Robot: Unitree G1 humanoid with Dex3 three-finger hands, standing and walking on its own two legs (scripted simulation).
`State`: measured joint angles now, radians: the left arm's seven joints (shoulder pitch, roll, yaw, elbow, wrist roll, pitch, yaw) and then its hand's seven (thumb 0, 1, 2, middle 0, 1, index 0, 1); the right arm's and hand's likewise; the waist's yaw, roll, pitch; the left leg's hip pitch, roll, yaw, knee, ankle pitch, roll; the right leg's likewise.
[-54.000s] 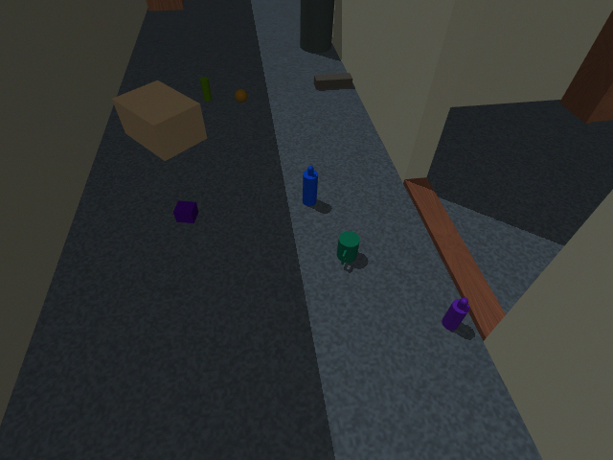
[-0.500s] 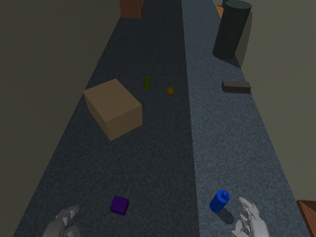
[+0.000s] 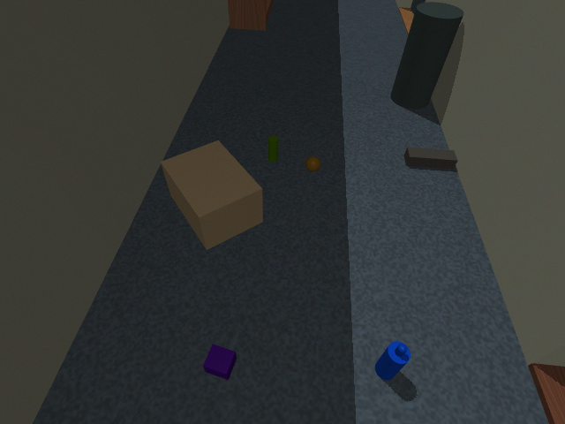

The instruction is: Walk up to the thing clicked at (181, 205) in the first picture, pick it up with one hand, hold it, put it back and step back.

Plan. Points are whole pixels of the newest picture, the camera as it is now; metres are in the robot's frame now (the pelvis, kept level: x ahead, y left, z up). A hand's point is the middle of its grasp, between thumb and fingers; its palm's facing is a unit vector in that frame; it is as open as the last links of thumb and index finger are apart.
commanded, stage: stand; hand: left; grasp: from above
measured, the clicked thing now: (220, 361) +0.44 +0.20 -0.73
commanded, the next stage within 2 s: none
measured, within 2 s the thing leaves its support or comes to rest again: neither
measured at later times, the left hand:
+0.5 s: hand out of the picture +0.04 +0.24 -0.14, palm faces +0.00 -0.94 -0.34, open 7.3 cm
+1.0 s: hand out of the picture +0.06 +0.23 -0.14, palm faces -0.02 -0.94 -0.33, open 7.3 cm
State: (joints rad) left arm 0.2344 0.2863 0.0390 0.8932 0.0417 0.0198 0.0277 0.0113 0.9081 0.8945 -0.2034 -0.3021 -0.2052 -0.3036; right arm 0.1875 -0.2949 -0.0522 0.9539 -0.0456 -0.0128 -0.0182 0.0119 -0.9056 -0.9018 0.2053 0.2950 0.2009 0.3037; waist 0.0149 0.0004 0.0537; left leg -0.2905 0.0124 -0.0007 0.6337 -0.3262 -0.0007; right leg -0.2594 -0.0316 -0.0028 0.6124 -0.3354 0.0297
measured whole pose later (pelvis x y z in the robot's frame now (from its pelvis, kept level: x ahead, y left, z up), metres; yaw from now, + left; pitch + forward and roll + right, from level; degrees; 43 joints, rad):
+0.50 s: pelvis -0.01 +0.00 +0.02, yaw -1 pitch -4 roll +0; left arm 0.15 0.30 0.03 1.13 0.03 0.00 0.02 0.01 0.91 0.89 -0.20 -0.30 -0.21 -0.30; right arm 0.14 -0.30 -0.04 1.11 -0.03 -0.01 -0.02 0.01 -0.91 -0.90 0.21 0.30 0.20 0.30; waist 0.01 0.02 0.06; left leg -0.12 0.01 0.02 0.37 -0.18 0.00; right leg -0.10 -0.04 0.01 0.36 -0.19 0.04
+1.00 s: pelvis -0.01 -0.01 +0.02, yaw -1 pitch -3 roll +0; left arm 0.12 0.30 0.02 1.16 0.02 -0.01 0.01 0.01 0.91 0.89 -0.21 -0.30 -0.21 -0.30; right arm 0.12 -0.32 -0.02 1.14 -0.02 -0.01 -0.01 0.01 -0.91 -0.90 0.21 0.30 0.20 0.30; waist 0.00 0.02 0.07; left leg -0.12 0.03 0.02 0.35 -0.18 -0.01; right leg -0.10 -0.02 0.01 0.33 -0.18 0.02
